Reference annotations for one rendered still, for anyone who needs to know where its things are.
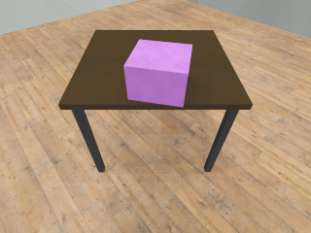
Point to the carton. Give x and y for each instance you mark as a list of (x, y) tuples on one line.
[(157, 72)]

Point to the table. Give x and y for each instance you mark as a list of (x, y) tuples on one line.
[(98, 82)]

